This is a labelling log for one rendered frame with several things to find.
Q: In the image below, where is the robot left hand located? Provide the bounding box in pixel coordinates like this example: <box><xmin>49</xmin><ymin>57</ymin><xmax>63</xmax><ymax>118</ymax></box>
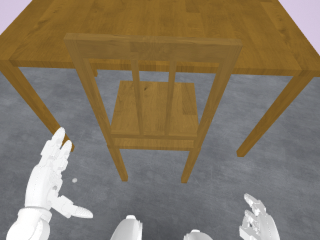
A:
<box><xmin>24</xmin><ymin>127</ymin><xmax>93</xmax><ymax>219</ymax></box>

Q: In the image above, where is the chair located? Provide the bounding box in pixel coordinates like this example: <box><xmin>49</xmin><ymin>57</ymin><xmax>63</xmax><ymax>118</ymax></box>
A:
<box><xmin>63</xmin><ymin>33</ymin><xmax>243</xmax><ymax>184</ymax></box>

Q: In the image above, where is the left robot forearm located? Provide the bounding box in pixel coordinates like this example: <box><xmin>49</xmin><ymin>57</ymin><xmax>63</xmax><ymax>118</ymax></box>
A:
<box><xmin>6</xmin><ymin>206</ymin><xmax>52</xmax><ymax>240</ymax></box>

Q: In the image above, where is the robot left shin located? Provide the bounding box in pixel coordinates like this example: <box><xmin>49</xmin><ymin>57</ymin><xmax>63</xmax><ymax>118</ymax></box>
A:
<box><xmin>126</xmin><ymin>215</ymin><xmax>136</xmax><ymax>219</ymax></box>

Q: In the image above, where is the left robot thigh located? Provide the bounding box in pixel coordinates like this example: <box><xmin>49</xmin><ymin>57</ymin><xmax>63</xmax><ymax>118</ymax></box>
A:
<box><xmin>110</xmin><ymin>218</ymin><xmax>143</xmax><ymax>240</ymax></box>

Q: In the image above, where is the robot right hand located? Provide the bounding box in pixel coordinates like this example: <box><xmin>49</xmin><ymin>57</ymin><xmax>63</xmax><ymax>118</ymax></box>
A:
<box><xmin>239</xmin><ymin>193</ymin><xmax>280</xmax><ymax>240</ymax></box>

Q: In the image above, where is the table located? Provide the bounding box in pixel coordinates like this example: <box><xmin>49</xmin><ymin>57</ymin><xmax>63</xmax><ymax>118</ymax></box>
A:
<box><xmin>0</xmin><ymin>0</ymin><xmax>320</xmax><ymax>157</ymax></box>

